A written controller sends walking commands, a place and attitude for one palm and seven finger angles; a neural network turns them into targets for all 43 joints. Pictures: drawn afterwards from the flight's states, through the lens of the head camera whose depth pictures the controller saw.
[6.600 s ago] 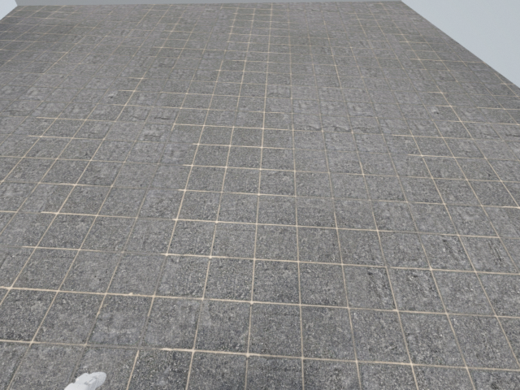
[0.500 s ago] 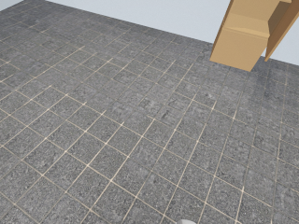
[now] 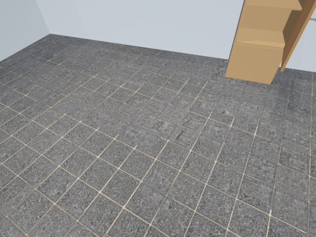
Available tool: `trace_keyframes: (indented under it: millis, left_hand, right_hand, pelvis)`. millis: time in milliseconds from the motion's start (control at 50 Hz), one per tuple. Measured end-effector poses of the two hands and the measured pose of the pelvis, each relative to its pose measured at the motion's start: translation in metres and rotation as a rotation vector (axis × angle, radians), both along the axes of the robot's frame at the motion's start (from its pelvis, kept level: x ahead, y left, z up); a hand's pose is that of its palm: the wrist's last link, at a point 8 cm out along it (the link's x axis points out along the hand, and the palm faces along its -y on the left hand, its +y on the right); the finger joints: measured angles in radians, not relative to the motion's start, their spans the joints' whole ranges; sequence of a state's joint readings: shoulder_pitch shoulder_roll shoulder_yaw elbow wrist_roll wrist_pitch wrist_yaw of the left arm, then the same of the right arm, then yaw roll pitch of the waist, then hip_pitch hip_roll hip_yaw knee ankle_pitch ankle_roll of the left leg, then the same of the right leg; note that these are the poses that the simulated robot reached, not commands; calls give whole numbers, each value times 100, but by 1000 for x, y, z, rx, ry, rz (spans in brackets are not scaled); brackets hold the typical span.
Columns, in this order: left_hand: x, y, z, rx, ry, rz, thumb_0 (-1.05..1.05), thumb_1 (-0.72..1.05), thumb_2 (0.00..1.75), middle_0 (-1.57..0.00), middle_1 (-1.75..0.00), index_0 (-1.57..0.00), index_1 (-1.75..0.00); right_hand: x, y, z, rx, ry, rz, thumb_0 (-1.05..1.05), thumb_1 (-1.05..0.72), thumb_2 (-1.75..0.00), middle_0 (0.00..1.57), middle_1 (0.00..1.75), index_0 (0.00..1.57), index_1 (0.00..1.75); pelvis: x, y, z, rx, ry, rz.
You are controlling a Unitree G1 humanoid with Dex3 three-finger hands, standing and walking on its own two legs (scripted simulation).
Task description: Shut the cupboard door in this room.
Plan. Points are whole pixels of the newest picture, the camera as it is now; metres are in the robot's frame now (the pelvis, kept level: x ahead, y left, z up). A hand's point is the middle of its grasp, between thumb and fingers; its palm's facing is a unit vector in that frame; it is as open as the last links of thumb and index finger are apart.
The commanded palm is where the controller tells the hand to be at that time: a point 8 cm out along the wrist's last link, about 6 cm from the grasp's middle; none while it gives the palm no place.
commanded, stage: turn or walk to find it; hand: left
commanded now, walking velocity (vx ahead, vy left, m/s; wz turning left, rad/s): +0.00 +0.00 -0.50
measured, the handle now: out of the picture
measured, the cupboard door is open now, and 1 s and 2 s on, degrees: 82 82 82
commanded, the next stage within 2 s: stand and wait in 0.52 s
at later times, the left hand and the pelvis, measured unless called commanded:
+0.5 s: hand out of the picture +0.04 +0.20 -0.17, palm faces -0.01 -0.98 -0.20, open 7.4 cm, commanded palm none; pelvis -0.01 +0.02 +0.00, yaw -3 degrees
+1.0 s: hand out of the picture -0.04 +0.18 -0.17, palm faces +0.02 -0.99 -0.16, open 7.4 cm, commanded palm none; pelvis -0.02 +0.02 +0.00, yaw -1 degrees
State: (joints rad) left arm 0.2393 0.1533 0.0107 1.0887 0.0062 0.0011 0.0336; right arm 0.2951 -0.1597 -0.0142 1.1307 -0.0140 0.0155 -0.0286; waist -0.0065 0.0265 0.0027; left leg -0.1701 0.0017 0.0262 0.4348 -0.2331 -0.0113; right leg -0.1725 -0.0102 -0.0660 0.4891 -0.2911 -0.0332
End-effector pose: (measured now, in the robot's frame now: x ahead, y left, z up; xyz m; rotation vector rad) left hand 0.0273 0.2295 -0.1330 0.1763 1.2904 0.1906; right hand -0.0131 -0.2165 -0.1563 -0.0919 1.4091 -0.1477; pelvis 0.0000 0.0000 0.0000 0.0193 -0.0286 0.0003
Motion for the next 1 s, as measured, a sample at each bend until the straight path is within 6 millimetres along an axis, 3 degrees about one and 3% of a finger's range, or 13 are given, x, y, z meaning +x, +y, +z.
trace_keyframes:
  millis: [120, 220, 320, 460, 560, 840, 1000]
  left_hand:
    - [-28, -11, -9, -37, 106, -4, 0, 92, 90, -20, -30, -20, -30]
    - [-36, -10, -16, -60, 150, -15, 1, 91, 90, -20, -30, -20, -30]
    - [-25, 3, -20, -65, 136, -44, 1, 91, 90, -20, -30, -20, -30]
    - [2, 20, -12, -39, 28, -60, 1, 92, 90, -20, -30, -20, -30]
    - [4, 26, -6, -21, -10, -37, 1, 91, 90, -19, -30, -20, -30]
    - [-58, 12, -9, -42, 130, 3, 1, 91, 90, -19, -30, -20, -30]
    - [-74, -3, -12, -77, 156, 9, 1, 91, 90, -19, -30, -20, -30]
  right_hand:
    - [-14, -8, 2, -25, 21, -43, 0, -91, -90, 20, 30, 20, 30]
    - [-18, -14, 5, -65, 16, -77, 0, -91, -90, 20, 30, 19, 30]
    - [-19, -11, 12, -102, -13, -98, 0, -91, -90, 20, 30, 19, 30]
    - [-16, 12, 14, -65, -29, -64, 0, -91, -90, 20, 30, 19, 30]
    - [-6, 26, 8, -23, -34, -25, 1, -92, -90, 20, 30, 20, 30]
    - [-2, 18, 9, -21, -41, 0, 1, -92, -90, 20, 30, 20, 30]
    - [-12, 15, 12, -31, -23, -1, 0, -91, -90, 20, 30, 19, 30]
  pelvis:
    - [-6, -5, -1, -11, 2, -45]
    - [-13, 0, -5, -21, 9, -75]
    - [-16, 12, -5, -18, 14, -98]
    - [-11, 22, 0, -13, 6, -62]
    - [-13, 26, 0, -8, 3, -29]
    - [-16, 22, 2, -7, -2, -22]
    - [-19, 18, 4, -11, -10, -22]
